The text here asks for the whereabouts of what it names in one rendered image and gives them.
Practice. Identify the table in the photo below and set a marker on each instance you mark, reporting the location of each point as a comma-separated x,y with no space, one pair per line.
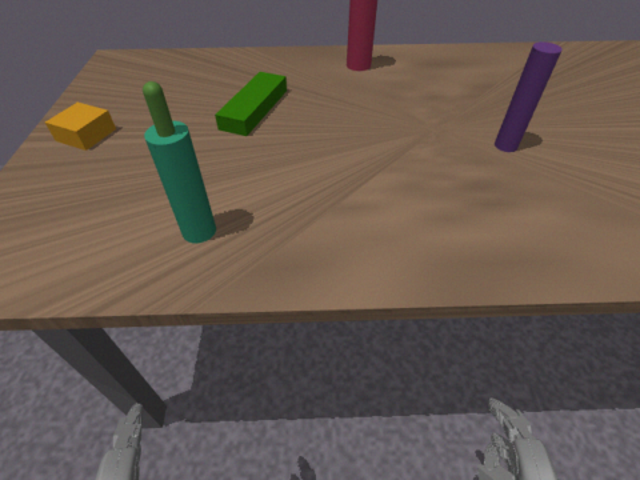
361,195

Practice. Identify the right robot hand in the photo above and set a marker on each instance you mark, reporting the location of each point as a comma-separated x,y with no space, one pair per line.
527,458

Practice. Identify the left robot hand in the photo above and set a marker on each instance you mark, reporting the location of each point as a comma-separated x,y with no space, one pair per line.
121,462

